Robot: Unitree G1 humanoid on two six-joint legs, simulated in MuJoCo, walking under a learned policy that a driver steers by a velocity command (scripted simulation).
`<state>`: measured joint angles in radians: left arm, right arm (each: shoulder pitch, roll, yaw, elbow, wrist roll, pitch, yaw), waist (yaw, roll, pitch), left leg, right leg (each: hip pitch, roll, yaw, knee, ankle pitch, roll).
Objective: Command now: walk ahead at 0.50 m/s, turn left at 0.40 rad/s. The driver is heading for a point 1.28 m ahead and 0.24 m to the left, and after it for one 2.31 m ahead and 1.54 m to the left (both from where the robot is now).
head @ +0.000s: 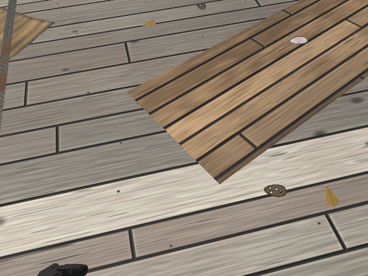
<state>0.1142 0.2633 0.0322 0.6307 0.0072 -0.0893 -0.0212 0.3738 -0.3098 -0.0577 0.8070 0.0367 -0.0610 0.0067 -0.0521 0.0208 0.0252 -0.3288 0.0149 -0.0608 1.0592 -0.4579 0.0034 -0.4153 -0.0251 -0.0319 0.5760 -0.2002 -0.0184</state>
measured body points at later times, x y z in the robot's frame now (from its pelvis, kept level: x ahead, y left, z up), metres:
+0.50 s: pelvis +0.26 +0.08 -0.01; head +0.30 +0.10 +0.44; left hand +0.24 +0.38 -0.13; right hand +0.51 -0.13 -0.09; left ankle +0.32 +0.17 -0.73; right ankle +0.14 -0.11 -0.63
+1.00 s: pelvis +0.56 +0.13 -0.01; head +0.59 +0.14 +0.44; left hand +0.68 +0.43 -0.09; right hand +0.68 -0.14 -0.13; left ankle +0.33 +0.17 -0.68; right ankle +0.69 +0.08 -0.73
